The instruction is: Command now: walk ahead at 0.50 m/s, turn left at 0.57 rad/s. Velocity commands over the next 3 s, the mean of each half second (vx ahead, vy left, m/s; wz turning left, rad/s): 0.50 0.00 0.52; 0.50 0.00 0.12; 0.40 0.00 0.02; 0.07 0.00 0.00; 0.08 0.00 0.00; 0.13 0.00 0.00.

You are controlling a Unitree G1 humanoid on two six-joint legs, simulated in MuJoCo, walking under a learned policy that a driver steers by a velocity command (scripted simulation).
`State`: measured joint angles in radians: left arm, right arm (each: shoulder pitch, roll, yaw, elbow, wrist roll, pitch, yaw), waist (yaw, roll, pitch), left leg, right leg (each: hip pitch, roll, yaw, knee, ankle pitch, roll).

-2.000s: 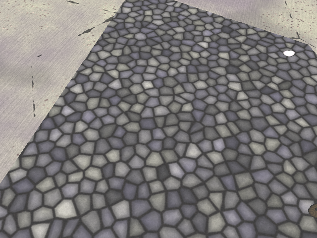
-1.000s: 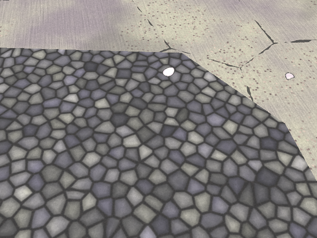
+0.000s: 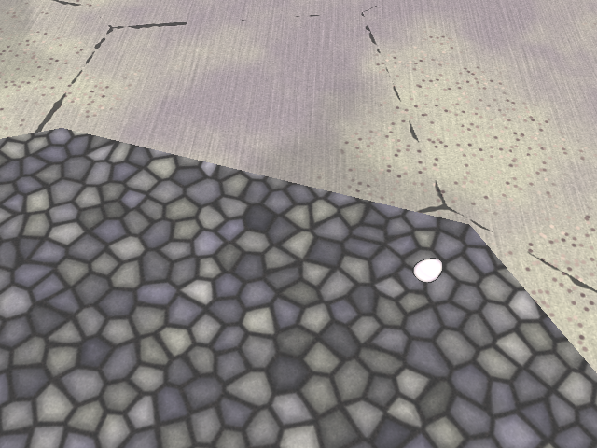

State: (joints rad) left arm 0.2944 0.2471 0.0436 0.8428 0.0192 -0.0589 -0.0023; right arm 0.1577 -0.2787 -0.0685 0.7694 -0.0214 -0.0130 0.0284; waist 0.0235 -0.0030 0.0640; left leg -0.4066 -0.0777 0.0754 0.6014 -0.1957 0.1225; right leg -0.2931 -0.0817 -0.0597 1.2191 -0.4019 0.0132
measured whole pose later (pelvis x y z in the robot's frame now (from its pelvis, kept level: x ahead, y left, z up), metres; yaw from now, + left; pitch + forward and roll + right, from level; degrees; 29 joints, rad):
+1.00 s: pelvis +0.53 +0.07 +0.00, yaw +17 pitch +1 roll -1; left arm 0.44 0.24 0.03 0.95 0.00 -0.06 -0.01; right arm 0.05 -0.24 -0.01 0.74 -0.05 -0.06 0.02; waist 0.06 0.00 0.04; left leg -0.43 -0.01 0.07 0.55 -0.11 0.09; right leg -0.06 0.02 -0.04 0.64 -0.47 -0.03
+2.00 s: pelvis +0.81 +0.16 +0.02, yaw +17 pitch -1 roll +0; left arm 0.26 0.19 0.01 1.06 0.01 0.00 0.02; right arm 0.30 -0.16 0.00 1.12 -0.01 -0.01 -0.04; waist 0.02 -0.02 0.00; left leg -0.15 -0.01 0.00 0.40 -0.23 0.01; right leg -0.24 0.02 -0.07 0.38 -0.11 -0.05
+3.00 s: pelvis +0.98 +0.18 +0.01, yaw +17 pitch -2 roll +0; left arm 0.36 0.10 -0.02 1.12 0.01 -0.04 0.04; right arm 0.19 -0.14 -0.01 1.10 -0.01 -0.01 -0.04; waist 0.02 0.00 0.05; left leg -0.26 0.01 0.04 0.51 -0.20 0.02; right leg -0.08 0.06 -0.09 0.44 -0.32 -0.07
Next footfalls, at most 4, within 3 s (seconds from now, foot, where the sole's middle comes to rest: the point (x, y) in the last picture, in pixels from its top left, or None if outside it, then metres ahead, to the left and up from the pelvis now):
0.44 right None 0.43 -0.08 -0.76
0.96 left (233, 365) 0.63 0.19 -0.76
1.46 right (274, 242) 0.98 0.11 -0.76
1.82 left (201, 297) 0.80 0.28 -0.76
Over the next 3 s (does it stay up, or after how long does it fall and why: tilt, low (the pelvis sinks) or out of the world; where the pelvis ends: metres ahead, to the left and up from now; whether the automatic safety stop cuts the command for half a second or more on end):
stays up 0.98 0.18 0.01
